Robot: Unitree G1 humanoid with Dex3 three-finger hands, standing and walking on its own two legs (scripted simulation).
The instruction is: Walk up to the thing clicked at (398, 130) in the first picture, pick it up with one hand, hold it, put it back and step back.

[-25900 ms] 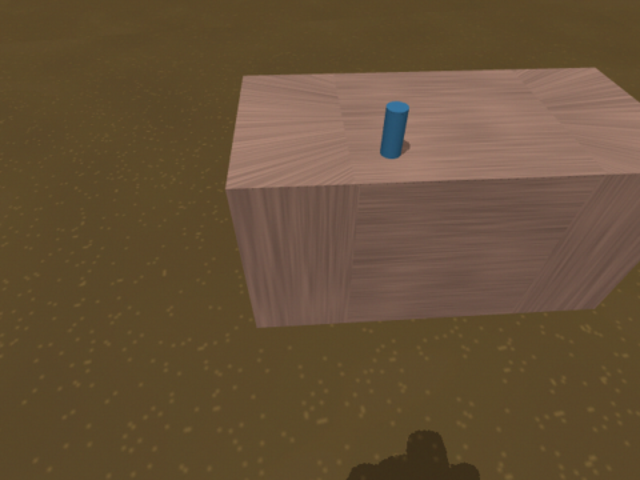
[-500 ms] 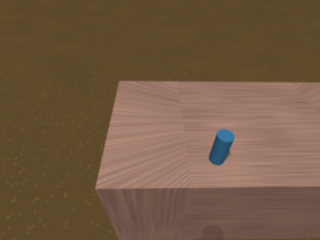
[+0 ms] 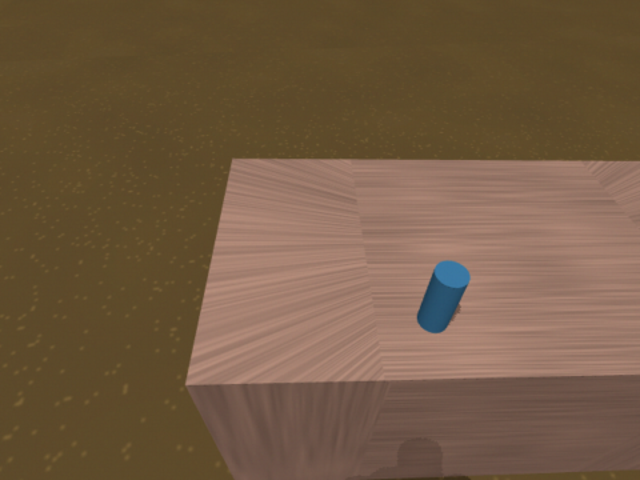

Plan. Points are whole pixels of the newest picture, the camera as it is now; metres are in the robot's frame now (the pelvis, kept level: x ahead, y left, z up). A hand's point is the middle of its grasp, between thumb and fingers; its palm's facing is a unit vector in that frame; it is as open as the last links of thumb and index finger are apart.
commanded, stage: home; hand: right
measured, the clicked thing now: (441, 298) +0.44 -0.20 -0.06
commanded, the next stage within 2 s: stand in 0.64 s
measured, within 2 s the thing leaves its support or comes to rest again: neither
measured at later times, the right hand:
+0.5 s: hand out of the picture +0.08 -0.26 -0.15, palm faces -0.01 +0.93 -0.36, open 17.3 cm
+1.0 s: hand out of the picture +0.08 -0.25 -0.15, palm faces -0.01 +0.93 -0.36, open 14.0 cm
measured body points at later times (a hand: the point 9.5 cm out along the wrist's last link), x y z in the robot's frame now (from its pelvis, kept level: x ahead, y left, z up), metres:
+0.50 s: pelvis +0.01 +0.00 +0.00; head +0.02 +0.01 +0.45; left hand +0.07 +0.30 -0.14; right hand +0.08 -0.31 -0.13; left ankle +0.04 +0.10 -0.75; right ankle -0.05 -0.14 -0.75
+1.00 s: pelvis +0.01 +0.00 +0.00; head +0.02 +0.01 +0.45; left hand +0.07 +0.30 -0.14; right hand +0.08 -0.30 -0.13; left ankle +0.04 +0.11 -0.75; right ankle -0.05 -0.14 -0.75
